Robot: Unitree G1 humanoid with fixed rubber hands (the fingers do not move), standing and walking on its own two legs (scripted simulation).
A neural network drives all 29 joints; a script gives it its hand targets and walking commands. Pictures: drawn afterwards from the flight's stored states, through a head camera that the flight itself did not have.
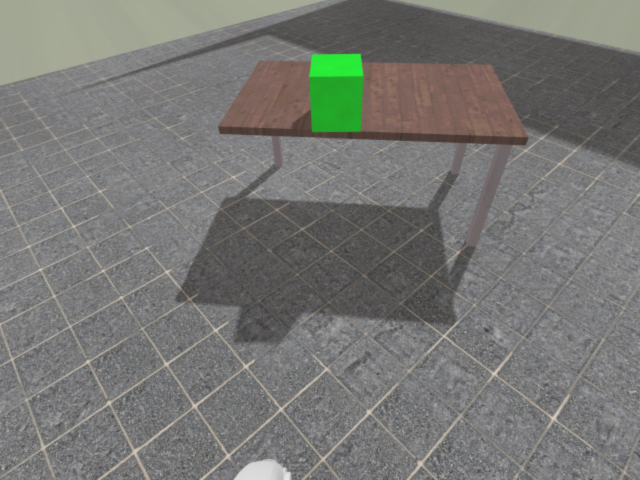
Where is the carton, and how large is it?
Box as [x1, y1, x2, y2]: [309, 54, 362, 131]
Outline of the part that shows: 312,55 309,76 312,131 360,131 362,92 362,69 360,54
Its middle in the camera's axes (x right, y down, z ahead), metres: +0.05 -0.53 +1.37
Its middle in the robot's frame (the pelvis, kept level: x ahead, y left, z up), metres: +1.38 +0.08 -0.11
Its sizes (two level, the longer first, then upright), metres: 0.202 0.173 0.195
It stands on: a table, 0.56 m high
